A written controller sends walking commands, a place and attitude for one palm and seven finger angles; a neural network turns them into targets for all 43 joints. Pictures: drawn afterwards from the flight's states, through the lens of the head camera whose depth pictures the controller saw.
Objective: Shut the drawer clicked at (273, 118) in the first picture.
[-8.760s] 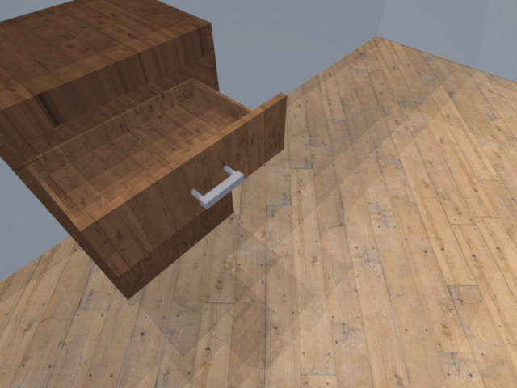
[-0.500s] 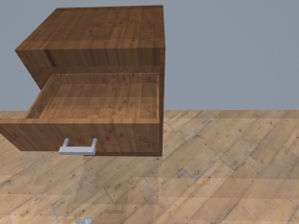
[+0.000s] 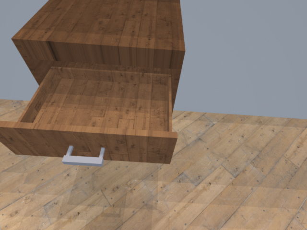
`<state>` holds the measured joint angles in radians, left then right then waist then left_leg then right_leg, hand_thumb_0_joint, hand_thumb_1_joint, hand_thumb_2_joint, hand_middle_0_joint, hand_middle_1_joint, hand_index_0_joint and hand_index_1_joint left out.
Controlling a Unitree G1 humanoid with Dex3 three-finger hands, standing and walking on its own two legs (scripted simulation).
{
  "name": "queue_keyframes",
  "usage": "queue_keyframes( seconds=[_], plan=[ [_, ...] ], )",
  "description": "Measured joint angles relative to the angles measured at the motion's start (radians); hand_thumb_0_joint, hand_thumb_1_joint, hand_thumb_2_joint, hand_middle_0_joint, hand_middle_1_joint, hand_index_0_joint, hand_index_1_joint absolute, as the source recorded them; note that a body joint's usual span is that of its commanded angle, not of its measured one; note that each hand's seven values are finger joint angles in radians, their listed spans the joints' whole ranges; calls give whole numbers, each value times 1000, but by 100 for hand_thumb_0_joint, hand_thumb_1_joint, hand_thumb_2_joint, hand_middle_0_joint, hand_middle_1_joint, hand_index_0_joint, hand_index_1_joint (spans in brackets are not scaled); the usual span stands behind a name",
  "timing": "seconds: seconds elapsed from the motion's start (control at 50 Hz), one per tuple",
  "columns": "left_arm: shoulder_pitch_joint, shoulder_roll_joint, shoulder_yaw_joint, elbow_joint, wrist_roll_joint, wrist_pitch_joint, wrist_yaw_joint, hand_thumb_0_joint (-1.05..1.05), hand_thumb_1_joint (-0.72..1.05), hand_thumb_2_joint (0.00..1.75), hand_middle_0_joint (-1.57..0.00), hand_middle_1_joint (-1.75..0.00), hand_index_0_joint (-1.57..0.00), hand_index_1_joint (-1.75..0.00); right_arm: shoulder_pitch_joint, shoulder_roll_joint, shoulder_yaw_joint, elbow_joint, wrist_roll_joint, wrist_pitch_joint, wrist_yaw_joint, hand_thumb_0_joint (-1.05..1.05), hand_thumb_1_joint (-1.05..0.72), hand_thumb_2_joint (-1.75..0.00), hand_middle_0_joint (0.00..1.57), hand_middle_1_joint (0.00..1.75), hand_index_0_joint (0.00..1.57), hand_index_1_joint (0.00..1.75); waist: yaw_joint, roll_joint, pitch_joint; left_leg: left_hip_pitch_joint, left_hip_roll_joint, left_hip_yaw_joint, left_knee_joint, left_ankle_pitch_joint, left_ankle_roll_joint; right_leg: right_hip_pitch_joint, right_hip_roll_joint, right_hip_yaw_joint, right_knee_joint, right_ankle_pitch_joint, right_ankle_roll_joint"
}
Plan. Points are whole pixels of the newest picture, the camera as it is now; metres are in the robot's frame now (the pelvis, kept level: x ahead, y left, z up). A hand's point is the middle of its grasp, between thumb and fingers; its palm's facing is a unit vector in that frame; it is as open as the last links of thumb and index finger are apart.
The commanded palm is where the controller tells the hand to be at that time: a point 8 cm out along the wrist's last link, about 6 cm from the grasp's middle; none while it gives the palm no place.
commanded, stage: come to a stop and stand still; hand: left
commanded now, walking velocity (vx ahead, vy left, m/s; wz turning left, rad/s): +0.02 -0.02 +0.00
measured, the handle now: (85, 155) +0.32 +0.24 -0.07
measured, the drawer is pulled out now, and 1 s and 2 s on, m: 0.30 0.30 0.30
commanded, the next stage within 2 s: look again from close up in 1.56 s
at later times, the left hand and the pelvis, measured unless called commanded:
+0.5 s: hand out of the picture +0.00 +0.14 -0.17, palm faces -0.01 -0.97 -0.24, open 7.4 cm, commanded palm none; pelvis -0.03 -0.04 -0.01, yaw +0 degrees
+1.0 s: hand out of the picture +0.01 +0.10 -0.17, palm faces +0.01 -0.99 -0.17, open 7.4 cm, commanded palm none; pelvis +0.02 -0.05 +0.00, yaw -1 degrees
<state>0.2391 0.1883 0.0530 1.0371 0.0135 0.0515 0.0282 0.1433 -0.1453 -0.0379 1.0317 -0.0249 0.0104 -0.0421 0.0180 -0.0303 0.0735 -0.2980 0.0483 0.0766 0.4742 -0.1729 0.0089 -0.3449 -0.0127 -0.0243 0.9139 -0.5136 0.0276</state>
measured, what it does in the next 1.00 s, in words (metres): steps on the spot: right foot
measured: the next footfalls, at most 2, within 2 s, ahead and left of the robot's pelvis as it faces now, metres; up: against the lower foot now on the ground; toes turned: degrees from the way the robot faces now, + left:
right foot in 0.12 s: +0.00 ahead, -0.14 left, +0.00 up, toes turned -1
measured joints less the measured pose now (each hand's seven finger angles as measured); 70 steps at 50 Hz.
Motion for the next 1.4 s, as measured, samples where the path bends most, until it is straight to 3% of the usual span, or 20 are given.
queue_keyframes(
  seconds=[0.08,0.12,0.16,0.2,0.26,0.32,0.44,0.64,0.94,1.4],
  plan=[
    [-6,-2,-12,-12,2,-7,2,1,91,90,-20,-30,-20,-30,-17,-11,-6,-20,3,1,9,1,-92,-90,20,30,20,30,-9,23,-13,-32,12,3,16,12,-16,63,-7,-6,-181,59,-12],
    [15,3,-21,-44,11,-27,9,1,90,90,-20,-30,-20,-30,-9,-21,-8,-57,7,7,24,1,-91,-90,20,30,20,30,-4,20,-32,-106,14,16,124,-48,-20,73,-18,36,-312,150,-37],
    [16,-20,-37,-50,20,-38,11,1,90,90,-20,-30,-20,-30,1,-49,-16,-86,5,11,36,1,-91,-90,20,30,20,30,-21,81,-15,-140,24,-32,229,-151,-15,65,13,14,-262,145,-37],
    [29,-33,-44,-60,19,-49,12,1,90,90,-20,-30,-20,-30,31,-61,-14,-98,7,14,40,1,-91,-90,20,30,20,30,-37,106,-19,-130,12,-42,268,-181,-7,81,23,-3,-245,130,-33],
    [39,-27,-45,-72,13,-42,16,1,90,90,-20,-30,-20,-30,85,-44,0,-90,7,7,40,1,-91,-90,20,30,20,30,-43,70,-33,-69,-11,-32,209,-68,-1,106,9,1,-217,107,-31],
    [32,-31,-50,-75,9,-24,11,1,90,90,-20,-30,-20,-30,136,-36,11,-76,-2,6,37,1,-92,-90,20,30,20,30,-44,65,-53,-51,-18,-33,175,-72,-2,117,7,4,-235,108,-39],
    [58,-25,-56,-75,6,-44,-2,1,91,90,-20,-30,-20,-30,184,-28,25,-37,-4,19,42,1,-92,-90,20,30,20,30,-39,62,-64,-34,-26,-35,69,-57,-6,115,8,9,-318,172,-52],
    [101,-35,-61,7,0,-46,-7,1,90,90,-20,-30,-20,-30,228,-22,37,31,2,0,34,1,-91,-90,20,30,20,30,-46,61,-46,-5,-4,-47,14,8,-35,140,37,9,-365,186,-68],
    [80,-75,-72,73,0,-72,2,1,90,90,-20,-30,-20,-30,149,9,52,88,11,-29,15,1,-91,-90,20,30,20,30,-25,33,-38,61,3,-45,-22,-28,-51,223,45,12,-440,174,-74],
    [66,-35,-62,56,0,-73,8,1,90,90,-20,-30,-20,-30,89,-24,50,85,14,-29,10,1,-92,-90,20,30,20,30,-17,27,-48,120,-3,-35,-53,-60,-56,288,38,20,-489,153,-75]
  ],
)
